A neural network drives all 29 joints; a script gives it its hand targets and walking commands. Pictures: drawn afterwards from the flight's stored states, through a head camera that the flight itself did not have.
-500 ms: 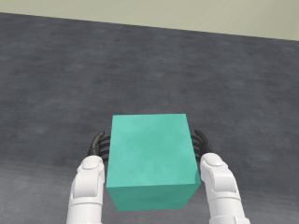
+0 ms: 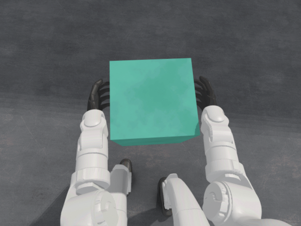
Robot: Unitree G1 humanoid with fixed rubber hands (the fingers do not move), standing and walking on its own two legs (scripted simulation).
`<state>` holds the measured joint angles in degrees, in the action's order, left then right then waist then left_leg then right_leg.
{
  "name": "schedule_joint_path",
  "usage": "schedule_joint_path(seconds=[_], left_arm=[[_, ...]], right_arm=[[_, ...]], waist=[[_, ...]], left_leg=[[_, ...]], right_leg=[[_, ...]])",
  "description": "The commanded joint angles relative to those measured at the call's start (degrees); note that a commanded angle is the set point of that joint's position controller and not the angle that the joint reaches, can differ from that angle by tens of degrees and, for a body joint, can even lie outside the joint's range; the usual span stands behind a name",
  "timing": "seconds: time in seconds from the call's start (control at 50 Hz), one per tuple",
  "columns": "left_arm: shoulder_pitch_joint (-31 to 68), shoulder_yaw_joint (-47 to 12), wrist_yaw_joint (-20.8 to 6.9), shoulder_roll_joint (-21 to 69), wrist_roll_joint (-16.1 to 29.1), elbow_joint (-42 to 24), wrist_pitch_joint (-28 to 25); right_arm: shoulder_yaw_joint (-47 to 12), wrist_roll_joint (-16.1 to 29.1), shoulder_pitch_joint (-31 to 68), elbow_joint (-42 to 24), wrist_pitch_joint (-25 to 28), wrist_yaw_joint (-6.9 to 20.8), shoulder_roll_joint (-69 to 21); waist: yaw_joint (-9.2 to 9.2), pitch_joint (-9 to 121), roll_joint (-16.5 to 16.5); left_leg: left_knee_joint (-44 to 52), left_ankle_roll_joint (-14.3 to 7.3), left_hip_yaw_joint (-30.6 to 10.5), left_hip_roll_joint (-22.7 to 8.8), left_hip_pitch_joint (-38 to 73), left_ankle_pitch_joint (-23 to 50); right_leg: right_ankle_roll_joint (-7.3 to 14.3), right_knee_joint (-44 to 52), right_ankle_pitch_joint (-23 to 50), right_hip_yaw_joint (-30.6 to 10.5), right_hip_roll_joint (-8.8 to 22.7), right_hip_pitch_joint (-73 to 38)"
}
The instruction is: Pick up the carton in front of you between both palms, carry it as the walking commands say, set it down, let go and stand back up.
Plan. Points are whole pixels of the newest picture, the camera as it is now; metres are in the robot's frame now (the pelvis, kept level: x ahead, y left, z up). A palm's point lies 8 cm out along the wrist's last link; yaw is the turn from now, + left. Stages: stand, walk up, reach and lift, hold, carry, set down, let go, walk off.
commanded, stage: set down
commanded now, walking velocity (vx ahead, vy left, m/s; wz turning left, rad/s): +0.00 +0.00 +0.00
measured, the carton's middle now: (151, 109) +0.41 +0.00 -0.15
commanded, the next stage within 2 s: none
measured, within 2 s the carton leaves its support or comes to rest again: rests again in 1.88 s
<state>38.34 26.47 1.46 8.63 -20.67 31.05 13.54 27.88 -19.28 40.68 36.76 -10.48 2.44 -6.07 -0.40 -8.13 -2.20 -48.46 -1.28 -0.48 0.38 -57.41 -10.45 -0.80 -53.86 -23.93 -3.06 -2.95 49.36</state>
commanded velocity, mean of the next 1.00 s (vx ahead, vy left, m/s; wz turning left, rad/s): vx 0.00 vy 0.00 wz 0.00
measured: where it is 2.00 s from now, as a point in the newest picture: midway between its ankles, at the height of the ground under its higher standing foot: (145, 194)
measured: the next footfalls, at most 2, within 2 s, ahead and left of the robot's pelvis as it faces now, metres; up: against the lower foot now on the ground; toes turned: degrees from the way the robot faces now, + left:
none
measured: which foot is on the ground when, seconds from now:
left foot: down 0.00-1.00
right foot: down 0.00-1.00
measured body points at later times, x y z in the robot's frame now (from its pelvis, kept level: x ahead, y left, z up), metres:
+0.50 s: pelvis -0.01 -0.02 -0.13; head +0.25 +0.02 +0.23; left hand +0.45 +0.17 -0.23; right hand +0.48 -0.13 -0.22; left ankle +0.12 +0.10 -0.68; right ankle +0.01 -0.13 -0.68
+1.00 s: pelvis -0.04 -0.01 -0.25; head +0.31 +0.02 +0.04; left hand +0.49 +0.20 -0.39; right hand +0.52 -0.10 -0.38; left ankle +0.12 +0.10 -0.68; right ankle +0.01 -0.13 -0.68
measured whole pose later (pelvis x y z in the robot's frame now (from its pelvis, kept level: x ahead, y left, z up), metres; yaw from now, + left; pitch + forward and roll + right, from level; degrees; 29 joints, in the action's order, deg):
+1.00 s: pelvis -0.04 -0.01 -0.25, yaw -5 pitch +48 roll -4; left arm 68.8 27.8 1.4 -5.9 -12.8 37.1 19.4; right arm 21.8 -7.2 72.4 43.6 -16.2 -6.4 3.3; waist -4.6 -1.0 -4.0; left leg -100.4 0.0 -2.7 -1.0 -128.4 -20.5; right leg -1.4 -108.2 -38.5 0.4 -6.6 118.3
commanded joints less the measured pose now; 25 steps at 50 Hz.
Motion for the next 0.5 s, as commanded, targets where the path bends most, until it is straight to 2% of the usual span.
schedule_joint_path(seconds=[0.0, 0.04, 0.08, 0.14, 0.22, 0.28, 0.38, 0.48], left_arm=[[30.49, -33.77, -7.81, 46.8, 8.96, -0.39, -5.3], [32.31, -38.35, -7.53, 46.97, 11.49, -3.81, -5.31], [32.63, -40.88, -7.43, 47.02, 13.15, -6.1, -4.55], [33.61, -40.35, -8.51, 46.64, 13.19, -5.87, -2.15], [35.96, -35.65, -11.46, 46.84, 11.26, -1.11, 1.77], [37.79, -32.04, -12.91, 46.54, 9.96, 2.45, 3.65], [41.75, -28.47, -13.86, 44.87, 9.34, 5.4, 4.09], [46.16, -28.37, -13.8, 43.1, 10.6, 5.59, 3.24]], right_arm=[[-32.03, 9.49, 29.38, -0.76, 5.02, 10.55, -45.41], [-36.25, 12.45, 31.17, -4.19, 5.1, 10.12, -46.12], [-38.96, 14.37, 32.18, -6.1, 4.24, 9.65, -46.51], [-39.46, 15.1, 33.03, -5.24, 1.69, 9.57, -47.88], [-34.89, 13.58, 35.92, -0.81, -2.44, 10.81, -50.75], [-31.22, 12.21, 38.15, 2.5, -4.42, 11.3, -51.0], [-28.37, 11.52, 42.02, 5.17, -4.82, 10.73, -50.39], [-29.49, 13.1, 46.31, 4.78, -3.77, 9.08, -49.43]], waist=[[0.27, 58.38, 2.86], [0.12, 69.57, 3.88], [-0.29, 75.36, 4.19], [-1.33, 73.77, 3.33], [-2.2, 65.64, 1.7], [-2.66, 62.8, 1.57], [-3.21, 63.01, 1.59], [-3.99, 68.18, 1.78]], left_leg=[[-10.52, 0.54, -6.39, 4.08, 52.07, 28.75], [-14.69, 0.67, -6.45, 4.0, 54.33, 34.07], [-17.66, 0.84, -6.26, 4.14, 52.99, 35.12], [-19.73, 1.29, -4.59, 5.01, 41.54, 25.83], [-20.57, 1.41, -1.35, 6.01, 21.97, 9.51], [-22.2, 1.31, -0.17, 6.34, 14.44, 5.28], [-26.96, 1.43, 1.02, 6.67, 7.25, 5.87], [-32.55, 1.92, 1.69, 6.7, 3.24, 9.35]], right_leg=[[1.02, 2.03, 11.84, 0.71, -6.2, 21.41], [0.76, -1.14, 12.76, 0.88, -6.26, 25.9], [0.59, -3.54, 12.45, 0.85, -6.38, 30.03], [0.1, -6.63, 9.54, 0.86, -6.55, 32.49], [-0.55, -9.98, 3.43, 1.7, -6.94, 32.88], [-0.53, -12.15, 1.36, 2.21, -7.33, 35.75], [-0.42, -16.33, 1.8, 2.56, -7.8, 41.04], [-0.81, -21.53, 3.99, 2.85, -8.3, 44.81]])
